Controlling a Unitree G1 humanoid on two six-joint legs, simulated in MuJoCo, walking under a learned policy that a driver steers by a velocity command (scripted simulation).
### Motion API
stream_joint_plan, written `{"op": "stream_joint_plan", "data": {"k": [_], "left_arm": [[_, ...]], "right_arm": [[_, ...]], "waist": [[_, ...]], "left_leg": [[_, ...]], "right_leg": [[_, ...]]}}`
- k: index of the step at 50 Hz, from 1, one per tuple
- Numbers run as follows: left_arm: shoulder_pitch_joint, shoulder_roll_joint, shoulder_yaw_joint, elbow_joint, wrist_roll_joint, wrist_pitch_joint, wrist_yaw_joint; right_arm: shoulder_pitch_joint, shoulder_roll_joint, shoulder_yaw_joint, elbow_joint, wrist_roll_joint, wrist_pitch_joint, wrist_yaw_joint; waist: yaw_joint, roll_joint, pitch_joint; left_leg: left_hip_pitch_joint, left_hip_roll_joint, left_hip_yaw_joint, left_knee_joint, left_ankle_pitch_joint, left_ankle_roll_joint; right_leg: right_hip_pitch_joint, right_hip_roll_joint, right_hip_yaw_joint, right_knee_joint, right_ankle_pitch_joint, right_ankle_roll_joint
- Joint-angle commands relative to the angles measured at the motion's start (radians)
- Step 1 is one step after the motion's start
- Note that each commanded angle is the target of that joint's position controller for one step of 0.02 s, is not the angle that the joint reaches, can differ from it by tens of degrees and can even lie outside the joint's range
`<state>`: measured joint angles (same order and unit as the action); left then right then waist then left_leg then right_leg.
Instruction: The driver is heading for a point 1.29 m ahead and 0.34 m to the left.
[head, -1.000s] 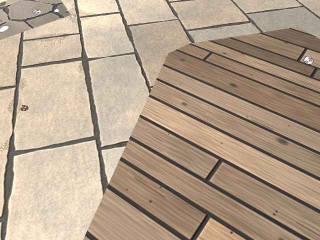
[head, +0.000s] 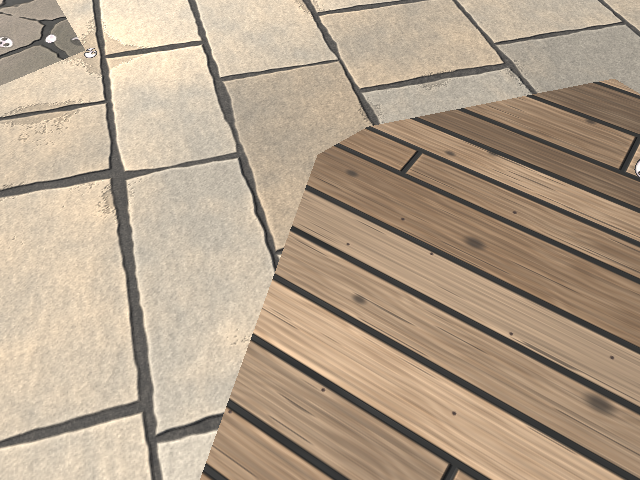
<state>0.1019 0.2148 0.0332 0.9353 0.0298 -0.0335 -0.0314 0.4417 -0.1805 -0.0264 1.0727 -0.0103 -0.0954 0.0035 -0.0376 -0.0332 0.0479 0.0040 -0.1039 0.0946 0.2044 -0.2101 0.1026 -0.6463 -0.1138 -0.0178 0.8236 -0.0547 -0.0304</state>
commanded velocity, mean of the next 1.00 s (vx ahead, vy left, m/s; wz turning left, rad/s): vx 0.50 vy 0.00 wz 0.07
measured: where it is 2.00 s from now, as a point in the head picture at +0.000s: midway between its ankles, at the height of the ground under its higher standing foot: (272, 267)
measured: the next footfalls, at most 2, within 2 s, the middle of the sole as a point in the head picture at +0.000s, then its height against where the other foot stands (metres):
right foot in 0.20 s outside the picture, level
left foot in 0.76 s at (288, 431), level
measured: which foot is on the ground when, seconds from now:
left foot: down 0.00-0.22, up 0.24-0.74, down 0.76-1.00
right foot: up 0.00-0.18, down 0.20-0.78, up 0.80-1.00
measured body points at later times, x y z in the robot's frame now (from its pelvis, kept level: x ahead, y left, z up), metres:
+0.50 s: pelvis +0.28 -0.05 +0.00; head +0.30 -0.06 +0.45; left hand +0.24 +0.20 -0.14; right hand +0.39 -0.29 -0.14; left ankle +0.38 +0.11 -0.68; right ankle +0.25 -0.10 -0.75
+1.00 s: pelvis +0.55 +0.01 +0.00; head +0.57 +0.03 +0.45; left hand +0.64 +0.27 -0.14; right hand +0.56 -0.25 -0.14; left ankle +0.55 +0.06 -0.75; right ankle +0.62 -0.15 -0.67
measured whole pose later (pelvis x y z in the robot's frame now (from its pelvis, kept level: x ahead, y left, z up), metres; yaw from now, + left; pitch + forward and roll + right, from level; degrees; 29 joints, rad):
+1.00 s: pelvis +0.55 +0.01 +0.00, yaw +6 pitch +0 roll +0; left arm 0.16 0.23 0.05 0.92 0.04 -0.06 -0.01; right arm 0.36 -0.21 -0.06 1.02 -0.01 -0.07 0.00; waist -0.02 -0.03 0.05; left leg -0.16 -0.11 0.02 0.33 -0.16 0.11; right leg -0.56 -0.10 0.02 1.00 -0.23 -0.01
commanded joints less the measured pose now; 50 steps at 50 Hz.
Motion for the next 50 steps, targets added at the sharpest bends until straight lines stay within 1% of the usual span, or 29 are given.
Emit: {"op": "stream_joint_plan", "data": {"k": [1, 4, 6, 8, 9, 10, 11, 12, 13, 14, 15, 16, 17, 20, 23, 26, 32, 35, 36, 37, 38, 39, 40, 41, 42, 43, 45, 47, 50], "left_arm": [[-0.118, 0.027, -0.004, -0.079, -0.007, -0.010, -0.002], [-0.180, 0.036, -0.004, -0.108, -0.007, -0.017, 0.001], [-0.178, 0.048, 0.001, -0.118, -0.008, -0.025, 0.004], [-0.069, 0.070, 0.014, -0.090, -0.007, -0.034, 0.014], [0.065, 0.088, 0.027, -0.046, -0.005, -0.042, 0.022], [0.239, 0.123, 0.044, 0.007, 0.010, -0.052, 0.033], [0.392, 0.225, 0.071, 0.027, 0.038, -0.055, 0.045], [0.382, 0.243, 0.081, 0.033, 0.013, -0.037, 0.033], [0.264, 0.195, 0.072, 0.016, -0.014, -0.031, 0.025], [0.178, 0.129, 0.054, 0.001, -0.020, -0.037, 0.022], [0.142, 0.082, 0.041, 0.005, -0.014, -0.044, 0.021], [0.142, 0.049, 0.029, 0.021, -0.016, -0.052, 0.025], [0.158, 0.045, 0.026, 0.036, -0.015, -0.060, 0.028], [0.226, 0.076, 0.030, 0.068, -0.018, -0.079, 0.032], [0.288, 0.090, 0.027, 0.083, -0.019, -0.079, 0.031], [0.333, 0.079, 0.020, 0.091, -0.018, -0.076, 0.031], [0.431, 0.091, 0.020, 0.129, -0.007, -0.069, 0.045], [0.401, 0.109, 0.025, 0.132, -0.001, -0.065, 0.054], [0.387, 0.119, 0.028, 0.132, 0.000, -0.063, 0.055], [0.362, 0.128, 0.030, 0.128, -0.003, -0.059, 0.054], [0.352, 0.115, 0.026, 0.113, -0.010, -0.060, 0.053], [0.442, 0.027, 0.007, 0.080, -0.050, -0.061, 0.039], [0.426, 0.082, 0.026, 0.083, -0.029, -0.064, 0.033], [0.319, 0.099, 0.034, 0.050, -0.011, -0.063, 0.031], [0.247, 0.093, 0.032, 0.027, -0.007, -0.073, 0.026], [0.228, 0.077, 0.033, 0.023, -0.005, -0.072, 0.024], [0.241, 0.054, 0.030, 0.014, 0.017, -0.046, 0.023], [0.223, 0.046, 0.028, -0.007, 0.021, -0.027, 0.018], [0.075, 0.064, 0.030, -0.073, 0.012, -0.014, 0.016]], "right_arm": [[0.060, -0.121, -0.016, -0.026, 0.000, -0.012, -0.008], [0.100, -0.124, -0.015, -0.008, -0.010, -0.006, -0.017], [0.092, -0.134, -0.018, -0.002, -0.017, -0.002, -0.023], [0.058, -0.153, -0.023, -0.005, -0.019, 0.000, -0.027], [0.044, -0.160, -0.025, -0.006, -0.018, 0.003, -0.025], [0.024, -0.155, -0.022, -0.017, -0.009, 0.004, -0.023], [0.056, -0.086, -0.004, -0.059, 0.019, 0.001, -0.014], [0.130, -0.082, -0.015, -0.048, 0.033, 0.002, -0.007], [0.037, -0.146, -0.033, -0.061, 0.008, 0.008, -0.013], [-0.045, -0.128, -0.031, -0.086, 0.001, 0.002, -0.008], [-0.069, -0.105, -0.030, -0.089, 0.000, 0.003, -0.005], [-0.074, -0.094, -0.032, -0.093, -0.016, 0.016, 0.000], [-0.040, -0.068, -0.027, -0.084, -0.026, 0.030, 0.007], [-0.089, -0.062, -0.030, -0.103, -0.031, 0.053, 0.019], [-0.226, -0.071, -0.029, -0.156, -0.028, 0.060, 0.024], [-0.354, -0.068, -0.021, -0.197, -0.017, 0.057, 0.026], [-0.502, -0.072, -0.014, -0.255, -0.012, 0.046, 0.023], [-0.457, -0.089, -0.023, -0.254, -0.012, 0.033, 0.017], [-0.378, -0.103, -0.032, -0.229, -0.013, 0.028, 0.010], [-0.225, -0.116, -0.043, -0.176, -0.016, 0.020, 0.003], [-0.053, -0.162, -0.062, -0.123, -0.034, 0.012, -0.007], [0.080, -0.277, -0.093, -0.108, -0.055, 0.012, -0.013], [0.038, -0.264, -0.093, -0.104, -0.018, 0.032, 0.000], [-0.093, -0.231, -0.083, -0.124, 0.003, 0.037, 0.005], [-0.166, -0.166, -0.066, -0.140, 0.004, 0.034, 0.009], [-0.192, -0.131, -0.056, -0.137, 0.001, 0.030, 0.009], [-0.171, -0.095, -0.042, -0.116, 0.006, 0.014, 0.003], [-0.138, -0.139, -0.053, -0.111, 0.008, 0.006, -0.003], [-0.082, -0.165, -0.059, -0.112, 0.008, 0.009, -0.005]], "waist": [[-0.010, 0.087, 0.056], [-0.027, 0.096, 0.063], [-0.010, 0.100, 0.060], [0.047, 0.116, 0.006], [0.102, 0.108, -0.062], [0.175, 0.088, -0.152], [0.192, -0.055, -0.296], [0.150, -0.185, -0.390], [0.112, -0.034, -0.233], [0.093, 0.003, -0.108], [0.058, 0.030, -0.036], [0.027, 0.027, -0.007], [0.008, -0.013, -0.010], [-0.005, -0.007, 0.003], [0.019, -0.025, 0.029], [0.051, -0.013, 0.047], [0.096, -0.032, 0.063], [0.053, -0.039, 0.041], [0.018, -0.045, -0.001], [-0.050, -0.028, -0.078], [-0.110, 0.001, -0.177], [-0.099, 0.205, -0.327], [-0.077, 0.206, -0.350], [-0.028, 0.130, -0.174], [-0.011, 0.069, -0.080], [0.022, 0.048, -0.022], [0.066, 0.067, 0.002], [0.076, 0.076, -0.017], [0.047, 0.073, 0.019]], "left_leg": [[-0.038, 0.262, -0.132, -0.080, 0.417, 0.075], [0.076, 0.294, -0.133, -0.041, 0.500, 0.087], [0.131, 0.318, -0.129, 0.008, 0.611, 0.087], [0.139, 0.319, -0.107, 0.147, 0.870, 0.066], [0.125, 0.300, -0.091, 0.297, 0.925, 0.052], [-0.011, 0.268, -0.065, 0.503, 0.782, 0.033], [-0.301, 0.180, -0.014, 0.849, 0.350, -0.001], [-0.546, 0.013, -0.066, 1.134, -0.313, -0.019], [-0.636, 0.092, -0.151, 1.168, -0.237, -0.004], [-0.645, 0.129, -0.151, 1.121, -0.155, -0.003], [-0.603, 0.163, -0.147, 1.052, -0.108, -0.004], [-0.553, 0.186, -0.149, 0.995, -0.081, -0.011], [-0.507, 0.190, -0.140, 0.965, -0.075, -0.023], [-0.547, 0.200, -0.110, 0.904, -0.027, -0.051], [-0.641, 0.217, -0.077, 0.782, 0.080, -0.074], [-0.648, 0.207, -0.048, 0.611, 0.167, -0.086], [-0.651, 0.165, -0.018, 0.415, 0.173, -0.049], [-0.543, 0.123, -0.003, 0.350, 0.067, -0.003], [-0.436, 0.089, 0.010, 0.329, 0.033, 0.016], [-0.270, 0.055, 0.033, 0.264, 0.067, 0.041], [-0.016, 0.132, -0.055, 0.262, 0.074, 0.082], [0.315, 0.433, -0.509, 0.228, -0.004, 0.221], [0.321, 0.496, -0.810, 0.075, -0.025, 0.274], [0.183, 0.450, -0.661, 0.065, -0.107, 0.243], [0.039, 0.413, -0.555, 0.028, -0.065, 0.214], [-0.068, 0.363, -0.474, -0.003, 0.009, 0.178], [-0.188, 0.290, -0.368, -0.016, 0.197, 0.136], [-0.205, 0.274, -0.347, -0.032, 0.213, 0.162], [-0.208, 0.254, -0.342, -0.065, 0.179, 0.161]], "right_leg": [[0.017, 0.041, -0.059, -0.131, 0.077, 0.003], [0.003, 0.062, -0.068, -0.207, 0.044, -0.020], [0.033, 0.080, -0.069, -0.248, -0.023, -0.047], [0.196, 0.134, -0.088, -0.288, -0.109, -0.085], [0.344, 0.165, -0.100, -0.340, -0.103, -0.108], [0.591, 0.114, -0.047, -0.372, -0.060, -0.143], [0.892, -0.163, 0.297, -0.384, -0.150, -0.225], [1.006, -0.325, 0.710, -0.521, -0.159, -0.343], [0.878, -0.270, 0.585, -0.543, -0.223, -0.305], [0.724, -0.232, 0.450, -0.581, -0.191, -0.276], [0.605, -0.183, 0.353, -0.621, -0.117, -0.233], [0.527, -0.132, 0.272, -0.644, -0.063, -0.190], [0.485, -0.121, 0.233, -0.654, -0.014, -0.186], [0.477, -0.088, 0.159, -0.684, 0.071, -0.191], [0.514, -0.067, 0.112, -0.705, 0.141, -0.177], [0.549, -0.046, 0.076, -0.710, 0.200, -0.162], [0.731, -0.092, 0.063, -0.663, 0.315, -0.168], [0.780, -0.112, 0.042, -0.557, 0.550, -0.149], [0.778, -0.106, 0.030, -0.463, 0.680, -0.137], [0.757, -0.077, -0.010, -0.297, 0.721, -0.118], [0.599, -0.042, -0.042, -0.076, 0.540, -0.096], [0.241, 0.097, -0.107, 0.327, 0.041, -0.042], [0.067, 0.188, 0.003, 0.499, -0.456, -0.044], [-0.027, 0.106, 0.050, 0.528, -0.371, -0.054], [-0.021, 0.067, 0.051, 0.467, -0.284, -0.052], [0.024, 0.037, 0.052, 0.391, -0.242, -0.046], [0.127, 0.017, 0.046, 0.303, -0.218, -0.017], [0.121, 0.021, 0.029, 0.249, -0.206, 0.017], [0.043, 0.013, 0.015, 0.109, -0.106, 0.057]]}}
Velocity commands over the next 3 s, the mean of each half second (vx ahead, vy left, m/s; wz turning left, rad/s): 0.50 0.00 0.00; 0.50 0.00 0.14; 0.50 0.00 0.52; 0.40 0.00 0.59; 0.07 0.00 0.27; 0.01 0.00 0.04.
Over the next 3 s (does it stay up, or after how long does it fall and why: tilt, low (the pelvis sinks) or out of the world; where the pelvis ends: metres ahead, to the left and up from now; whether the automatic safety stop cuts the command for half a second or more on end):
stays up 1.10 0.15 0.00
